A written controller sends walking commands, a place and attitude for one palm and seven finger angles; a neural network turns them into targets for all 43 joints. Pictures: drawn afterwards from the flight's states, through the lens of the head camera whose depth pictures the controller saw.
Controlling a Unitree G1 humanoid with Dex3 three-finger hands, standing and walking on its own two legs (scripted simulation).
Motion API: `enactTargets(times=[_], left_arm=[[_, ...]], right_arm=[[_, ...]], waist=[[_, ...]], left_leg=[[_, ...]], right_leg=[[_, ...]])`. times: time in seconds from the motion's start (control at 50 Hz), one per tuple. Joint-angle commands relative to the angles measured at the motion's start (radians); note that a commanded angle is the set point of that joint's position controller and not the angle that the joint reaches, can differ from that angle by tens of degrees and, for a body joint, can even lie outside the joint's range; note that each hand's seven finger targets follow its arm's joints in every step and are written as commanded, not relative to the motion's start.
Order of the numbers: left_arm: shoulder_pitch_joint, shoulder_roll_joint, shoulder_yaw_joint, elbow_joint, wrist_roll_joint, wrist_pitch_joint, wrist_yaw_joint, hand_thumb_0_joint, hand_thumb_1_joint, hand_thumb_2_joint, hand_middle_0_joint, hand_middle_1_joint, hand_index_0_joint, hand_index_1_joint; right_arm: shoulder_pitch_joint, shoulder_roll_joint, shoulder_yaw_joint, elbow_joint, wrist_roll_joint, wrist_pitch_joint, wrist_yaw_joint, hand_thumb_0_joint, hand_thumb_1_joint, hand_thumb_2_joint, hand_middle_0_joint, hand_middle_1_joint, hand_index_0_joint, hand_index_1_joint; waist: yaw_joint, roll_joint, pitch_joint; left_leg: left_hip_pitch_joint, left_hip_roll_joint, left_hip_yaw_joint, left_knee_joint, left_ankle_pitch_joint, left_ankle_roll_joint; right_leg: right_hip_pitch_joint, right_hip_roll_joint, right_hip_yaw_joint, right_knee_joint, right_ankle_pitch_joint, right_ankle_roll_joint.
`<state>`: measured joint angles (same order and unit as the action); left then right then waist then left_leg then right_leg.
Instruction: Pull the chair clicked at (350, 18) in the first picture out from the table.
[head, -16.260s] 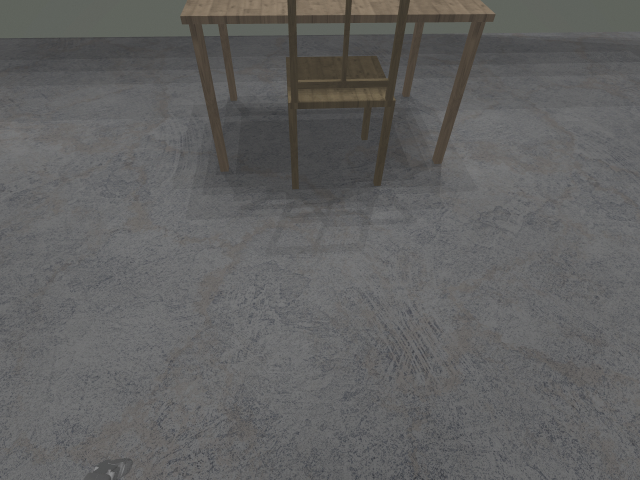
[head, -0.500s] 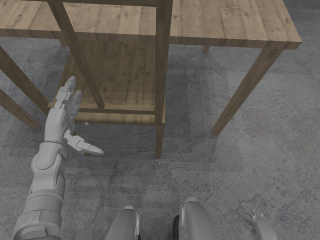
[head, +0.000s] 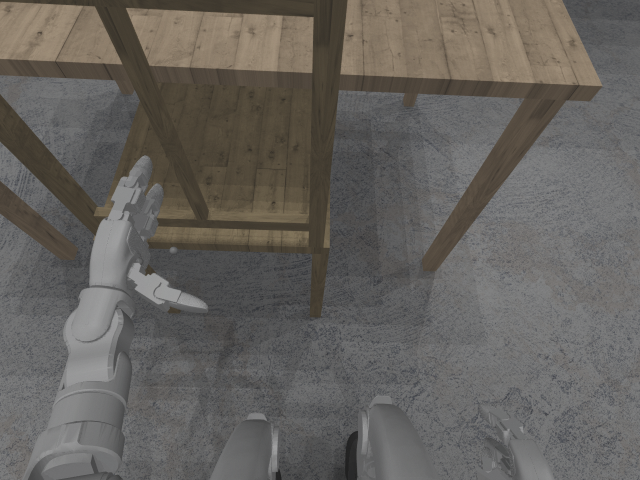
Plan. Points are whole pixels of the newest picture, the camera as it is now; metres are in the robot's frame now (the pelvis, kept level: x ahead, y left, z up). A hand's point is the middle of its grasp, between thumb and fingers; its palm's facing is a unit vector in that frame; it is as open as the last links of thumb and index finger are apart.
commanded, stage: aim the fingers beside a spindle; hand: left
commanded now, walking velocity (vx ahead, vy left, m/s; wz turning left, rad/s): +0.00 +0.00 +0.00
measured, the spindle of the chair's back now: (170, 141) +0.52 +0.20 +0.06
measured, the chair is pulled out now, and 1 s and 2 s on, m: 0.00 0.00 0.00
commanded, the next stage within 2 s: push the fingers through the gap in 0.12 s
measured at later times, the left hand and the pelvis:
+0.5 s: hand (177, 237) +0.40 +0.18 +0.03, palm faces -0.06 -1.00 -0.06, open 16.9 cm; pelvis +0.00 +0.00 +0.00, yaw +0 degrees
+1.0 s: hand (185, 210) +0.43 +0.17 +0.03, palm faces -0.04 -1.00 -0.05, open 16.9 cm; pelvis -0.01 +0.00 -0.01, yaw +0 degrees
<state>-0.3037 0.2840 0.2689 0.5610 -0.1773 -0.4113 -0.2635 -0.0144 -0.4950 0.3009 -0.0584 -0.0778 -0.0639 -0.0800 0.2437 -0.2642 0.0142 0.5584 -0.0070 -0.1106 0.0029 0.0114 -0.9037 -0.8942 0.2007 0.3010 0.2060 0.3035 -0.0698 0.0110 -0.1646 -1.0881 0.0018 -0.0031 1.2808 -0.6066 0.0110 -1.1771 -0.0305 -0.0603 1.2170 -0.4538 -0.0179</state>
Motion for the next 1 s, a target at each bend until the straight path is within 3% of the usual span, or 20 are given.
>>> enactTargets(times=[0.0,0.1,0.12,0.14,0.16,0.18,0.22,0.26,0.34,0.44,0.56,0.62,0.68,0.7,0.72,0.74,0.82,0.86,0.92,0.98], left_arm=[[-0.190,0.172,0.040,-0.237,-0.019,-0.068,0.007,0.000,-0.500,0.300,-0.060,-0.080,-0.060,-0.080],[-0.197,0.133,-0.007,-0.247,-0.027,-0.064,-0.011,0.000,-0.500,0.300,-0.060,-0.080,-0.060,-0.080],[-0.231,0.128,-0.020,-0.244,-0.028,-0.064,-0.013,0.000,-0.500,0.300,-0.060,-0.080,-0.060,-0.080],[-0.221,0.155,0.014,-0.228,-0.031,-0.064,-0.011,0.000,-0.500,0.300,-0.060,-0.080,-0.060,-0.080],[-0.208,0.175,0.036,-0.228,-0.031,-0.066,-0.010,0.000,-0.500,0.300,-0.060,-0.080,-0.060,-0.080],[-0.196,0.172,0.034,-0.213,-0.026,-0.067,-0.008,0.000,-0.500,0.300,-0.060,-0.080,-0.060,-0.080],[-0.268,0.169,0.017,-0.234,-0.018,-0.074,0.000,0.000,-0.500,0.300,-0.060,-0.080,-0.060,-0.080],[-0.299,0.197,0.045,-0.225,-0.013,-0.080,0.008,0.000,-0.500,0.300,-0.060,-0.080,-0.060,-0.080],[-0.336,0.179,0.020,-0.230,-0.004,-0.086,0.010,0.000,-0.500,0.300,-0.060,-0.080,-0.060,-0.080],[-0.350,0.157,0.002,-0.161,0.001,-0.061,0.008,0.000,-0.500,0.300,-0.060,-0.080,-0.060,-0.080],[-0.369,0.211,0.063,-0.092,0.006,-0.046,0.027,0.000,-0.500,0.300,-0.060,-0.080,-0.060,-0.080],[-0.449,0.214,0.051,-0.089,0.016,-0.065,0.036,0.000,-0.500,0.300,-0.060,-0.080,-0.060,-0.080],[-0.491,0.255,0.082,-0.082,0.021,-0.092,0.033,0.000,-0.500,0.300,-0.060,-0.080,-0.060,-0.080],[-0.491,0.252,0.080,-0.083,0.023,-0.100,0.031,0.000,-0.500,0.300,-0.060,-0.080,-0.060,-0.080],[-0.514,0.226,0.050,-0.095,0.021,-0.105,0.025,0.000,-0.500,0.300,-0.060,-0.080,-0.060,-0.080],[-0.493,0.241,0.071,-0.054,0.020,-0.100,0.023,0.000,-0.500,0.300,-0.060,-0.080,-0.060,-0.080],[-0.534,0.220,0.049,0.003,0.020,-0.086,0.009,0.000,-0.500,0.300,-0.060,-0.080,-0.060,-0.080],[-0.545,0.269,0.092,0.058,0.021,-0.077,0.011,0.000,-0.500,0.300,-0.060,-0.080,-0.060,-0.080],[-0.588,0.292,0.107,0.043,0.026,-0.087,0.015,0.000,-0.500,0.300,-0.060,-0.080,-0.060,-0.080],[-0.643,0.301,0.111,0.077,0.033,-0.101,0.021,0.000,-0.500,0.300,-0.060,-0.080,-0.060,-0.080]], right_arm=[[0.052,-0.145,-0.057,-0.115,0.006,-0.030,-0.011,0.000,-0.900,-0.900,0.200,0.300,0.200,0.300],[0.057,-0.150,-0.061,-0.107,0.008,-0.035,-0.014,0.000,-0.900,-0.900,0.200,0.300,0.200,0.300],[0.057,-0.151,-0.059,-0.104,0.009,-0.037,-0.018,0.000,-0.900,-0.900,0.200,0.300,0.200,0.300],[0.061,-0.155,-0.061,-0.096,0.008,-0.037,-0.018,0.000,-0.900,-0.900,0.200,0.300,0.200,0.300],[0.059,-0.156,-0.060,-0.096,0.007,-0.037,-0.019,0.000,-0.900,-0.900,0.200,0.300,0.200,0.300],[0.056,-0.153,-0.060,-0.099,0.008,-0.036,-0.020,0.000,-0.900,-0.900,0.200,0.300,0.200,0.300],[0.054,-0.151,-0.056,-0.096,0.006,-0.038,-0.023,0.000,-0.900,-0.900,0.200,0.300,0.200,0.300],[0.057,-0.152,-0.057,-0.085,0.004,-0.037,-0.023,0.000,-0.900,-0.900,0.200,0.300,0.200,0.300],[0.069,-0.150,-0.057,-0.081,-0.001,-0.040,-0.022,0.000,-0.900,-0.900,0.200,0.300,0.200,0.300],[0.077,-0.155,-0.059,-0.074,0.002,-0.032,-0.018,0.000,-0.900,-0.900,0.200,0.300,0.200,0.300],[0.087,-0.157,-0.057,-0.077,0.002,-0.013,-0.014,0.000,-0.900,-0.900,0.200,0.300,0.200,0.300],[0.092,-0.154,-0.053,-0.075,0.000,-0.012,-0.014,0.000,-0.900,-0.900,0.200,0.300,0.200,0.300],[0.102,-0.156,-0.053,-0.062,-0.005,-0.012,-0.016,0.000,-0.900,-0.900,0.200,0.300,0.200,0.300],[0.104,-0.155,-0.053,-0.062,-0.007,-0.013,-0.015,0.000,-0.900,-0.900,0.200,0.300,0.200,0.300],[0.106,-0.153,-0.054,-0.064,-0.007,-0.014,-0.014,0.000,-0.900,-0.900,0.200,0.300,0.200,0.300],[0.113,-0.156,-0.054,-0.057,-0.008,-0.012,-0.013,0.000,-0.900,-0.900,0.200,0.300,0.200,0.300],[0.121,-0.161,-0.055,-0.048,-0.005,-0.008,-0.012,0.000,-0.900,-0.900,0.200,0.300,0.200,0.300],[0.129,-0.170,-0.054,-0.041,-0.005,-0.001,-0.015,0.000,-0.900,-0.900,0.200,0.300,0.200,0.300],[0.132,-0.166,-0.053,-0.046,-0.008,0.001,-0.014,0.000,-0.900,-0.900,0.200,0.300,0.200,0.300],[0.139,-0.165,-0.048,-0.036,-0.012,0.005,-0.011,0.000,-0.900,-0.900,0.200,0.300,0.200,0.300]], waist=[[0.017,0.051,-0.425],[0.000,0.036,-0.411],[-0.013,0.037,-0.395],[-0.004,0.009,-0.386],[0.005,0.019,-0.395],[0.006,0.007,-0.385],[-0.005,0.039,-0.391],[-0.001,0.057,-0.394],[-0.007,0.083,-0.456],[-0.010,0.070,-0.444],[-0.005,0.015,-0.426],[-0.024,0.024,-0.418],[-0.022,0.038,-0.449],[-0.015,0.059,-0.460],[-0.025,0.081,-0.481],[-0.020,0.067,-0.469],[-0.039,0.063,-0.449],[-0.035,0.020,-0.427],[-0.032,0.046,-0.461],[-0.043,0.037,-0.449]], left_leg=[[0.162,-0.011,-0.020,-0.187,0.360,-0.001],[0.176,-0.007,-0.032,-0.186,0.342,-0.001],[0.174,-0.007,-0.034,-0.180,0.342,0.001],[0.158,-0.007,-0.036,-0.182,0.323,0.000],[0.146,-0.011,-0.032,-0.181,0.320,0.001],[0.134,-0.012,-0.030,-0.182,0.312,0.001],[0.139,-0.014,-0.031,-0.172,0.327,0.002],[0.163,-0.011,-0.038,-0.174,0.332,-0.006],[0.209,-0.010,-0.043,-0.163,0.402,-0.012],[0.202,-0.007,-0.047,-0.170,0.391,-0.014],[0.125,-0.013,-0.030,-0.171,0.338,-0.003],[0.107,-0.015,-0.025,-0.163,0.307,0.004],[0.108,-0.015,-0.024,-0.156,0.313,0.004],[0.123,-0.015,-0.024,-0.159,0.330,0.001],[0.145,-0.016,-0.026,-0.156,0.346,0.001],[0.147,-0.013,-0.029,-0.162,0.337,-0.002],[0.130,-0.012,-0.026,-0.159,0.323,0.003],[0.083,-0.013,-0.026,-0.161,0.291,0.006],[0.082,-0.016,-0.019,-0.152,0.302,0.009],[0.061,-0.015,-0.020,-0.146,0.279,0.010]], right_leg=[[0.397,0.020,0.052,-0.132,0.235,-0.014],[0.370,0.021,0.044,-0.139,0.209,-0.013],[0.350,0.022,0.042,-0.135,0.207,-0.015],[0.359,0.022,0.044,-0.141,0.193,-0.013],[0.375,0.021,0.049,-0.140,0.196,-0.014],[0.378,0.019,0.050,-0.140,0.192,-0.014],[0.358,0.020,0.047,-0.124,0.202,-0.017],[0.340,0.020,0.044,-0.124,0.191,-0.017],[0.339,0.020,0.040,-0.110,0.235,-0.017],[0.323,0.020,0.035,-0.113,0.217,-0.018],[0.370,0.021,0.050,-0.126,0.215,-0.014],[0.361,0.024,0.058,-0.131,0.194,-0.013],[0.377,0.022,0.066,-0.126,0.205,-0.013],[0.380,0.022,0.066,-0.123,0.216,-0.016],[0.373,0.024,0.063,-0.119,0.226,-0.016],[0.365,0.026,0.059,-0.125,0.211,-0.016],[0.344,0.024,0.059,-0.131,0.200,-0.015],[0.357,0.024,0.061,-0.133,0.180,-0.013],[0.375,0.023,0.072,-0.130,0.200,-0.015],[0.362,0.025,0.073,-0.128,0.177,-0.011]])
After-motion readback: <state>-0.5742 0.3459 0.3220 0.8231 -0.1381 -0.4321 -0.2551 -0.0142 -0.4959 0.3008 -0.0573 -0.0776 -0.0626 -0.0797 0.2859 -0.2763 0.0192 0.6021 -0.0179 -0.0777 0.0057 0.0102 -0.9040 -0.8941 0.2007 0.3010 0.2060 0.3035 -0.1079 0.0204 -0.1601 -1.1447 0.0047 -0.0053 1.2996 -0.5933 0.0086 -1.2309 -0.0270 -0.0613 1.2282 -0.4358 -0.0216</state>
